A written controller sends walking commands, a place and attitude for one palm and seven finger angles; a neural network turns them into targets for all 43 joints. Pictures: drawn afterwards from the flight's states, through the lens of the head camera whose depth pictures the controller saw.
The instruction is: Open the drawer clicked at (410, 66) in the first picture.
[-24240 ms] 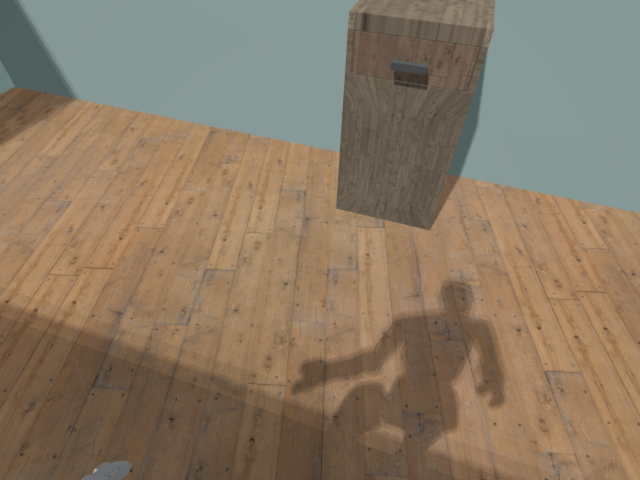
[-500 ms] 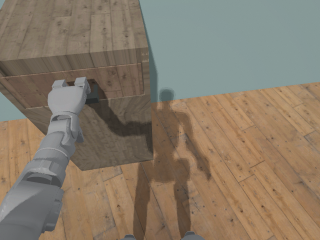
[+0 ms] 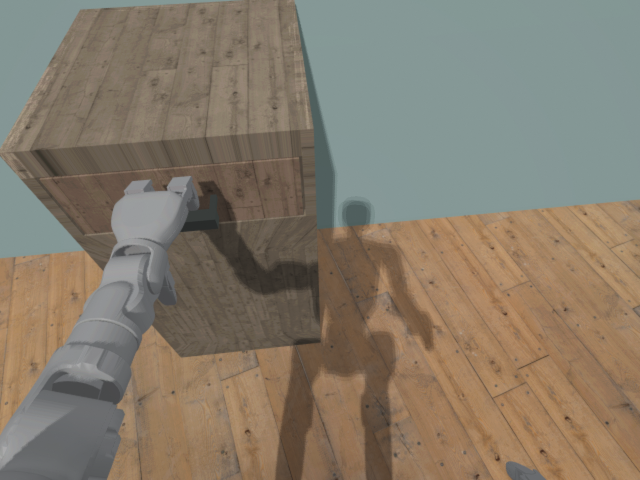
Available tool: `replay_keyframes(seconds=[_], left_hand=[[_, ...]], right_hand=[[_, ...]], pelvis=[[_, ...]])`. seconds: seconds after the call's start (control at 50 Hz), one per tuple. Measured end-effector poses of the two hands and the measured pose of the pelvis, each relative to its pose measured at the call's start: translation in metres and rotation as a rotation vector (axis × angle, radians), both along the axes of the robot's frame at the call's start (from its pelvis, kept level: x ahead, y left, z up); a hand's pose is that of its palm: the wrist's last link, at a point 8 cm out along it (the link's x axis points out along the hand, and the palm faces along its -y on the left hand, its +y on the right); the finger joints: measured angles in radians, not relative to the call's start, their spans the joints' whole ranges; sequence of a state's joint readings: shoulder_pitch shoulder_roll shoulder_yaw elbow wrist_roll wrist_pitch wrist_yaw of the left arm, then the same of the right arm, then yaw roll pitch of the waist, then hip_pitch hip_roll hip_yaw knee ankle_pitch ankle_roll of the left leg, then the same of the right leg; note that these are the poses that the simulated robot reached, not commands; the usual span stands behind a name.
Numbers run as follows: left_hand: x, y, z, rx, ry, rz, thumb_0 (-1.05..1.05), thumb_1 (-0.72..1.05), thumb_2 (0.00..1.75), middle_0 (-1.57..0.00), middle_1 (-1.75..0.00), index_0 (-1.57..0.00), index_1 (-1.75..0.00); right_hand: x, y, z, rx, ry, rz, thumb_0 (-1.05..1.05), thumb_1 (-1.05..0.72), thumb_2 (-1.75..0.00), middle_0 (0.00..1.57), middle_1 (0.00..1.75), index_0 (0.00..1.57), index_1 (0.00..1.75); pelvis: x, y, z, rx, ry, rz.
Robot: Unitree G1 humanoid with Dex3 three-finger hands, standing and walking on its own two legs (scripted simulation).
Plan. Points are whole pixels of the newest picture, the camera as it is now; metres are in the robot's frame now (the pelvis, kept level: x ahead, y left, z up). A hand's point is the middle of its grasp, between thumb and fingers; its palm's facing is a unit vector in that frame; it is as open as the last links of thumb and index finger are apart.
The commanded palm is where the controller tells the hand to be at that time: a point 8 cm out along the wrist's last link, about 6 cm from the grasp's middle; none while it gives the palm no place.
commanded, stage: re-aim the fingers above the handle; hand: left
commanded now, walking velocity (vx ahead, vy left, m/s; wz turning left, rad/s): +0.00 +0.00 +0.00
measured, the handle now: (183, 212) +0.52 +0.24 -0.02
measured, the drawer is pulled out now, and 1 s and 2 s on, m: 0.00 0.00 0.00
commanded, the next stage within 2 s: none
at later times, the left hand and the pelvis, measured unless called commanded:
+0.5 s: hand (178, 235) +0.42 +0.21 +0.04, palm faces +0.02 -0.03 -1.00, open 13.8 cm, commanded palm +0.40 +0.23 +0.09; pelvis -0.01 +0.00 +0.00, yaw -1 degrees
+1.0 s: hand (171, 223) +0.44 +0.22 +0.04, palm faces +0.07 -0.02 -1.00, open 13.8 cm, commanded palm +0.41 +0.23 +0.09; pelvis -0.02 +0.01 -0.01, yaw -1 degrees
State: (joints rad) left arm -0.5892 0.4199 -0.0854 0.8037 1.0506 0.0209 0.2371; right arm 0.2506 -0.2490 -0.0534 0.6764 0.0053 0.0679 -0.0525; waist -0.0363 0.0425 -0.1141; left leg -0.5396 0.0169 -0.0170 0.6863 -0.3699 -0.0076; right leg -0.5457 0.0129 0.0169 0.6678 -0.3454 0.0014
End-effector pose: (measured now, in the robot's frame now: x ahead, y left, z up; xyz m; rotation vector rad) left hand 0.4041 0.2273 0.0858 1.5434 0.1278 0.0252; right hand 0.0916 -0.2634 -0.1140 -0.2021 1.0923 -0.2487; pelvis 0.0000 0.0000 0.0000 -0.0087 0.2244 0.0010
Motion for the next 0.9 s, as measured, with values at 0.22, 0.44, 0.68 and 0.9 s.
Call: replay_keyframes(seconds=[0.22, 0.44, 0.68, 0.9], left_hand=[[-0.005, 0.018, 0.007, 0.056, -0.089, 0.069, 0.00, -0.49, 0.30, -0.32, -1.20, -0.32, -1.20], [-0.004, -0.019, 0.010, -0.002, -0.055, -0.039, 0.00, -0.49, 0.30, -0.32, -1.20, -0.32, -1.20], [-0.008, 0.023, 0.009, 0.083, -0.048, 0.104, 0.00, -0.49, 0.30, -0.32, -1.20, -0.32, -1.20], [0.005, -0.011, 0.004, -0.008, -0.052, -0.076, 0.00, -0.49, 0.30, -0.32, -1.20, -0.32, -1.20]], right_hand=[[-0.016, 0.000, -0.009, 0.025, 0.038, -0.007, 0.00, -0.91, -0.90, 0.20, 0.30, 0.20, 0.30], [-0.041, 0.005, -0.010, 0.029, 0.060, -0.042, 0.00, -0.91, -0.90, 0.20, 0.30, 0.20, 0.30], [-0.056, 0.003, -0.011, 0.029, 0.070, -0.044, 0.00, -0.91, -0.90, 0.20, 0.30, 0.20, 0.30], [-0.060, -0.004, -0.004, -0.035, 0.079, -0.047, 0.00, -0.90, -0.90, 0.20, 0.30, 0.20, 0.30]], pelvis=[[-0.005, -0.001, -0.003, 0.000, 0.011, 0.000], [-0.010, 0.002, 0.000, 0.002, -0.014, -0.008], [-0.021, 0.001, -0.001, 0.006, -0.002, -0.017], [-0.020, 0.006, -0.004, -0.004, 0.012, -0.002]])
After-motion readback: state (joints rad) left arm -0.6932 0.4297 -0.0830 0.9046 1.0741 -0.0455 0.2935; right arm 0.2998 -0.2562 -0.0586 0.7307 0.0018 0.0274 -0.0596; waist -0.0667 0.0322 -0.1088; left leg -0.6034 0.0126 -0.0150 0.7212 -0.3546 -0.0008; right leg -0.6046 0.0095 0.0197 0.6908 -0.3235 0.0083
